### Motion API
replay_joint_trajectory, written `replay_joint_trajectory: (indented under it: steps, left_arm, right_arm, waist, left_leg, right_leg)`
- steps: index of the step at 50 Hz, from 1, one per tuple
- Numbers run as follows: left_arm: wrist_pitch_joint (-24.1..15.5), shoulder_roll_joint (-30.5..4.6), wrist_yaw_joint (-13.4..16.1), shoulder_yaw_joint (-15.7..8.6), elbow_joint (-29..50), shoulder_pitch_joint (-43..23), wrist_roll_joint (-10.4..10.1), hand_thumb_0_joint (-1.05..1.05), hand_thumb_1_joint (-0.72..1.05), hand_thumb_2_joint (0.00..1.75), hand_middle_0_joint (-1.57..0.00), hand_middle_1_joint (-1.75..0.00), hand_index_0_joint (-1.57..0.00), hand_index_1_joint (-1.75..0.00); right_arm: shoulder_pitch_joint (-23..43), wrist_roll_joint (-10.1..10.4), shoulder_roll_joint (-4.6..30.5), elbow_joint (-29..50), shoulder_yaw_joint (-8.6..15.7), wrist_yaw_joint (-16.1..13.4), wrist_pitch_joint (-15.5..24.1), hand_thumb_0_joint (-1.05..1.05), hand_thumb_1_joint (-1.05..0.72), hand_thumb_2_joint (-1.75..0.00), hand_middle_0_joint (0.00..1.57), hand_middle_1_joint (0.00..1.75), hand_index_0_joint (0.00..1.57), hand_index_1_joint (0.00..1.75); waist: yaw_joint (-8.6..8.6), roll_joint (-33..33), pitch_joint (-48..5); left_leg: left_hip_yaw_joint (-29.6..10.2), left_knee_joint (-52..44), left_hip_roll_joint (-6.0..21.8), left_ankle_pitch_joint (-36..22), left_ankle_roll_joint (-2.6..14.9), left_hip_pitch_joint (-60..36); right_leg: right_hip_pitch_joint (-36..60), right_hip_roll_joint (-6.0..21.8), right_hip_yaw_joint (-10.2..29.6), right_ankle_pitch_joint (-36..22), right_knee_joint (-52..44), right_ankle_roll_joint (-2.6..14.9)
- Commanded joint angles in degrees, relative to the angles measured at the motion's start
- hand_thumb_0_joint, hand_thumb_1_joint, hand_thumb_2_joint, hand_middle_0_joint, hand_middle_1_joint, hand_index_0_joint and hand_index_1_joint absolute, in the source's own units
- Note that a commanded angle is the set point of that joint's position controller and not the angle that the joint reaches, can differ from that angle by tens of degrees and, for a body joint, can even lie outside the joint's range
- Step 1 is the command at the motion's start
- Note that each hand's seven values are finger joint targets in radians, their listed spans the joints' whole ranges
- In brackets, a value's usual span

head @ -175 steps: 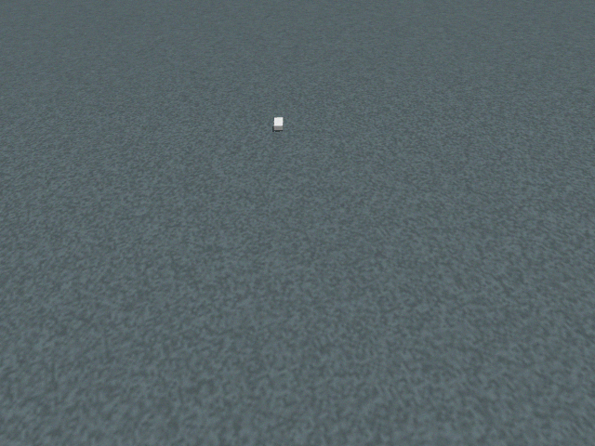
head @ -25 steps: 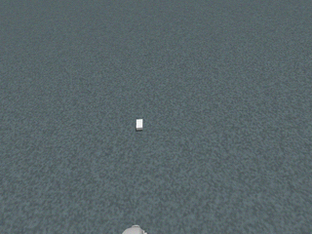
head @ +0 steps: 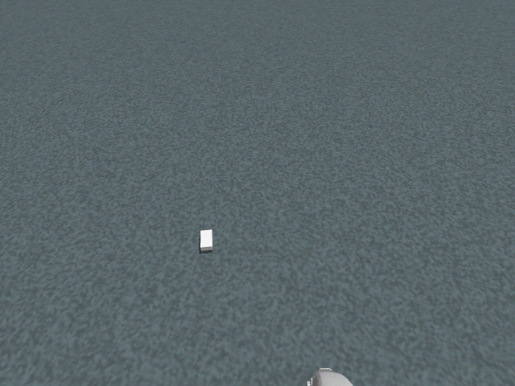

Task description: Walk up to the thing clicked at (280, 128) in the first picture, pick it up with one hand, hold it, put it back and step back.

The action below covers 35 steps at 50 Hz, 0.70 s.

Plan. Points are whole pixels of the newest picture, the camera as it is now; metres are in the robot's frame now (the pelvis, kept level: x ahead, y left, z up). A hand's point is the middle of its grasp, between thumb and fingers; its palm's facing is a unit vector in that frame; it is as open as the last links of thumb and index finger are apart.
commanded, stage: walk up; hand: left
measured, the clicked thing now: (206, 240) +0.87 +0.24 -0.76
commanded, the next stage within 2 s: none
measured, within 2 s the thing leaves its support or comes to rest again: neither
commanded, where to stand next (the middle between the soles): +0.49 -0.01 m, yaw +1 degrees
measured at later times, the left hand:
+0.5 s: hand (125, 384) +0.18 +0.24 -0.13, palm faces +0.06 -0.92 -0.39, open 7.4 cm
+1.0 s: hand (138, 283) +0.36 +0.26 -0.14, palm faces +0.00 -0.90 -0.44, open 7.4 cm
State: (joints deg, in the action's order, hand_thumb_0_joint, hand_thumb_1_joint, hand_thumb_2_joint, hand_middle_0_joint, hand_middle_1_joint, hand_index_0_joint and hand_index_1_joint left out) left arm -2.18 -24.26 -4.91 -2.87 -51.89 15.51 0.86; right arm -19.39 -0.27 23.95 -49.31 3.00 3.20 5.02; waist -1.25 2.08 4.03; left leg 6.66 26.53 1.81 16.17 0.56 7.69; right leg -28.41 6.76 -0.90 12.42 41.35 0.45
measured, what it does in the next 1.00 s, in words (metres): walks ahead: right foot, then left foot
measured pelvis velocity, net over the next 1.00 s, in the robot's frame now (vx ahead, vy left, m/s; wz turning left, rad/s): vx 0.34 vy -0.03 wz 0.05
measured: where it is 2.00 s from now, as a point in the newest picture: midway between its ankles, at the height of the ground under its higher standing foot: (266, 341)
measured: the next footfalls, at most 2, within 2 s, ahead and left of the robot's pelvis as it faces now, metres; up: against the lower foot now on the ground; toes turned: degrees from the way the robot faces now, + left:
right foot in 0.08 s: +0.19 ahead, -0.15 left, +0.00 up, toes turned -5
left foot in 0.56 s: +0.34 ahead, +0.11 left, +0.00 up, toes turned +8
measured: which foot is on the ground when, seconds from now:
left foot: down 0.00-0.10, up 0.12-0.54, down 0.56-1.00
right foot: up 0.00-0.06, down 0.08-0.60, up 0.62-0.96, down 0.98-1.00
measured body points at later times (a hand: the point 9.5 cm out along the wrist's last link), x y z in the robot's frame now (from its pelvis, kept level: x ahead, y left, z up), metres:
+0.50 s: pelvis +0.17 -0.04 +0.00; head +0.19 -0.04 +0.45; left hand +0.17 +0.29 -0.10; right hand +0.28 -0.35 -0.12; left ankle +0.29 +0.12 -0.71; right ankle +0.15 -0.15 -0.74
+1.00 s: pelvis +0.34 -0.03 -0.02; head +0.35 -0.05 +0.43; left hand +0.36 +0.31 -0.11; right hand +0.40 -0.36 -0.14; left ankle +0.30 +0.11 -0.73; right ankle +0.42 -0.15 -0.74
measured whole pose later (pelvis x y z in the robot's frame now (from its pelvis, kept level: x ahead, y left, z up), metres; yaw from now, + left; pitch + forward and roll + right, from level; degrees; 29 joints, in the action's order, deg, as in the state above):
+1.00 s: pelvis +0.34 -0.03 -0.02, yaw +3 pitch -2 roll +0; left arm -4.7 -24.5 -2.3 -3.2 -52.3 18.5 1.2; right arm -18.7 -0.4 25.4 -48.6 3.1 2.9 1.6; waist -0.5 -2.2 3.6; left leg 3.6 39.9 4.0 23.3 1.6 13.4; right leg -21.4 2.8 -2.6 11.4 35.1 0.2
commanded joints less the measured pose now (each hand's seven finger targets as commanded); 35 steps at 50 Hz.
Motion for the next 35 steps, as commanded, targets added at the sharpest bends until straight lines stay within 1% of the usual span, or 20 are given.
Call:
replay_joint_trajectory:
  steps: [1,2,4,5,6,7,8,10,12,18,20,24,26,27,28,29,30,31,33,35]
  left_arm:
    - [-2.41,-9.88,0.52,-3.55,3.66,-1.74,-0.07,0.00,0.90,0.90,-0.20,-0.30,-0.20,-0.30]
    - [-2.65,-10.11,0.69,-3.91,2.75,0.79,-0.06,0.00,0.90,0.90,-0.20,-0.30,-0.20,-0.30]
    - [-3.53,-13.41,1.76,-5.33,0.83,8.18,0.22,0.00,0.90,0.90,-0.20,-0.30,-0.20,-0.30]
    - [-4.13,-18.62,2.65,-6.79,0.93,13.16,0.49,0.00,0.90,0.90,-0.20,-0.30,-0.20,-0.30]
    - [-4.06,-21.10,2.81,-6.65,1.53,12.17,-0.22,0.00,0.90,0.90,-0.20,-0.30,-0.20,-0.30]
    - [-3.87,-19.74,2.98,-6.01,3.10,8.56,-1.01,0.00,0.90,0.90,-0.20,-0.30,-0.20,-0.30]
    - [-3.79,-17.82,3.21,-5.51,3.86,5.37,-1.39,0.00,0.90,0.90,-0.20,-0.30,-0.20,-0.30]
    - [-3.86,-14.89,3.54,-4.66,4.69,2.61,-1.24,0.00,0.90,0.90,-0.20,-0.30,-0.20,-0.30]
    - [-4.22,-13.99,3.46,-4.26,5.34,2.04,-0.98,0.00,0.90,0.90,-0.20,-0.30,-0.20,-0.30]
    - [-4.45,-14.68,3.42,-4.90,6.70,4.22,-0.31,0.00,0.90,0.90,-0.20,-0.30,-0.20,-0.30]
    - [-4.37,-14.63,3.40,-4.92,6.67,5.39,-0.22,0.00,0.90,0.90,-0.20,-0.30,-0.20,-0.30]
    - [-4.01,-15.02,3.36,-4.55,6.96,5.16,-0.51,0.00,0.90,0.90,-0.20,-0.30,-0.20,-0.30]
    - [-3.67,-15.65,3.40,-4.38,7.40,4.02,-0.49,0.00,0.90,0.90,-0.20,-0.30,-0.20,-0.30]
    - [-3.48,-14.94,3.50,-3.83,7.49,3.50,-0.54,0.00,0.90,0.90,-0.20,-0.30,-0.20,-0.30]
    - [-3.41,-12.74,3.49,-2.84,7.71,4.64,-0.46,0.00,0.90,0.90,-0.20,-0.30,-0.20,-0.30]
    - [-3.22,-8.58,3.40,-1.54,8.25,7.05,-1.07,0.00,0.90,0.90,-0.20,-0.30,-0.20,-0.30]
    - [-2.73,-9.95,3.83,-2.28,7.48,7.18,-1.34,0.00,0.90,0.90,-0.20,-0.30,-0.20,-0.30]
    - [-2.23,-14.06,4.44,-2.76,6.55,4.72,-0.68,0.00,0.90,0.90,-0.20,-0.30,-0.20,-0.30]
    - [-1.94,-13.05,4.04,-2.52,4.62,7.44,-1.29,0.00,0.90,0.90,-0.20,-0.30,-0.20,-0.30]
    - [-1.71,-12.47,3.24,-2.70,2.97,8.80,-0.90,0.00,0.90,0.90,-0.20,-0.30,-0.20,-0.30]
  right_arm:
    - [3.36,0.33,15.57,5.45,4.62,-0.93,0.83,0.00,-0.90,-0.90,0.20,0.30,0.20,0.30]
    - [4.05,0.34,15.47,5.57,4.42,-0.99,0.59,0.00,-0.90,-0.90,0.20,0.30,0.20,0.30]
    - [1.74,-0.11,11.25,5.49,2.69,-1.15,0.35,0.00,-0.90,-0.90,0.20,0.30,0.20,0.30]
    - [0.28,0.05,6.84,6.69,1.21,-1.04,0.46,0.00,-0.90,-0.90,0.20,0.30,0.20,0.30]
    - [1.23,0.04,11.00,5.83,2.36,-1.59,-0.16,0.00,-0.90,-0.90,0.20,0.30,0.20,0.30]
    - [1.83,-0.09,13.55,4.23,3.12,-2.13,-0.74,0.00,-0.90,-0.90,0.20,0.30,0.20,0.30]
    - [0.76,0.61,13.56,2.89,3.09,-1.97,-0.79,0.00,-0.90,-0.90,0.20,0.30,0.20,0.30]
    - [-1.41,0.61,12.29,0.76,2.88,-1.51,-1.10,0.00,-0.90,-0.90,0.20,0.30,0.20,0.30]
    - [-3.08,0.03,11.57,-0.19,3.14,-0.75,-1.54,0.00,-0.90,-0.90,0.20,0.30,0.20,0.30]
    - [4.35,-1.14,10.10,2.38,3.42,0.63,-1.94,0.00,-0.90,-0.90,0.20,0.30,0.20,0.30]
    - [6.79,-1.18,9.33,3.35,3.26,0.90,-1.59,0.00,-0.90,-0.90,0.20,0.30,0.20,0.30]
    - [8.36,-1.04,9.07,3.88,3.33,1.13,-0.93,0.00,-0.90,-0.90,0.20,0.30,0.20,0.30]
    - [5.99,-0.84,9.39,3.26,3.55,0.97,-0.66,0.00,-0.90,-0.90,0.20,0.30,0.20,0.30]
    - [3.20,-1.00,10.04,2.49,3.95,0.59,-0.44,0.00,-0.90,-0.90,0.20,0.30,0.20,0.30]
    - [-2.25,-0.99,12.27,0.95,4.78,-0.07,-0.10,0.00,-0.90,-0.90,0.20,0.30,0.20,0.30]
    - [-7.49,-1.81,17.38,0.68,6.31,-0.86,0.27,0.00,-0.90,-0.90,0.20,0.30,0.20,0.30]
    - [-7.86,-0.56,20.94,2.22,7.06,-1.11,0.35,0.00,-0.90,-0.90,0.20,0.30,0.20,0.30]
    - [-5.94,0.54,19.95,2.31,7.14,-1.14,-0.05,0.00,-0.90,-0.90,0.20,0.30,0.20,0.30]
    - [0.17,0.50,15.84,4.38,5.30,-1.61,-0.10,0.00,-0.90,-0.90,0.20,0.30,0.20,0.30]
    - [2.15,0.45,14.12,4.34,4.41,-1.65,0.25,0.00,-0.90,-0.90,0.20,0.30,0.20,0.30]
  waist:
    - [1.21,-8.26,-0.25]
    - [3.03,-7.15,-1.07]
    - [6.74,3.16,-6.10]
    - [8.53,17.41,-8.11]
    - [8.36,14.74,-6.24]
    - [6.53,6.70,-2.93]
    - [5.00,4.22,-1.27]
    - [2.82,6.66,-0.90]
    - [2.11,7.24,-1.43]
    - [4.13,5.12,0.18]
    - [4.87,5.07,0.34]
    - [4.25,4.40,0.19]
    - [2.12,2.74,-0.63]
    - [0.09,1.16,-1.29]
    - [-2.40,-4.48,-4.93]
    - [-4.39,-17.89,-8.78]
    - [-4.36,-19.24,-7.34]
    - [-3.62,-10.10,-4.59]
    - [-0.07,-6.58,-1.63]
    - [1.16,-9.13,0.41]
  left_leg:
    - [-9.84,-8.26,12.63,2.36,10.53,9.13]
    - [-9.27,-5.00,12.49,3.17,9.68,11.18]
    - [-4.09,13.74,6.57,-0.59,6.79,16.71]
    - [0.35,32.60,-0.25,8.19,3.45,25.90]
    - [-4.67,39.19,-2.62,14.53,2.02,32.80]
    - [-10.46,41.61,0.59,12.21,1.77,31.56]
    - [-11.84,40.95,1.96,8.21,1.83,30.32]
    - [-10.69,35.80,3.34,4.87,1.70,27.01]
    - [-9.36,32.40,2.90,1.59,0.83,23.74]
    - [-7.67,18.22,3.83,-3.06,-0.57,25.05]
    - [-6.80,13.21,4.07,-5.39,-0.41,23.94]
    - [-3.70,8.30,2.38,-6.32,0.49,16.37]
    - [-2.29,5.81,1.18,-6.07,1.41,8.97]
    - [-2.00,4.26,-0.02,-4.41,1.87,3.62]
    - [-3.70,2.13,-0.53,-1.24,3.34,-5.30]
    - [-21.87,-4.81,10.71,9.50,7.53,-13.66]
    - [-43.82,-13.07,21.93,14.41,13.87,-14.69]
    - [-42.88,-12.07,22.94,13.07,16.03,-8.42]
    - [-28.34,-11.16,17.71,6.95,13.41,-3.05]
    - [-18.23,-11.72,13.78,1.97,11.10,5.19]
  right_leg:
    - [10.40,-2.30,-2.74,-3.63,-6.91,0.66]
    - [15.72,-2.80,-2.92,-4.64,-8.42,0.76]
    - [30.00,-3.16,-0.20,3.91,-12.78,2.50]
    - [34.78,10.60,21.45,17.33,-22.60,6.49]
    - [33.54,18.51,39.18,19.46,-28.95,12.84]
    - [27.22,18.85,36.65,18.17,-28.07,13.49]
    - [24.99,15.58,28.90,13.59,-27.41,12.91]
    - [20.92,11.31,18.05,6.13,-26.77,10.69]
    - [18.57,8.85,11.75,1.34,-27.03,10.85]
    - [19.46,9.77,8.14,8.32,-29.09,11.98]
    - [20.45,9.41,7.00,5.61,-27.58,11.55]
    - [17.55,8.61,4.05,1.24,-23.56,10.70]
    - [14.00,8.83,3.49,-0.27,-19.33,9.92]
    - [11.51,7.51,1.94,-3.24,-14.18,9.01]
    - [8.84,4.83,-0.63,-9.23,-3.51,7.36]
    - [-0.75,-1.00,-4.98,-3.94,15.69,3.58]
    - [-10.98,-7.90,-3.13,18.21,23.24,2.21]
    - [-10.68,-4.19,3.37,18.04,27.21,2.64]
    - [-8.46,-1.51,5.47,11.66,25.12,2.37]
    - [-3.01,0.17,3.75,7.64,18.50,1.57]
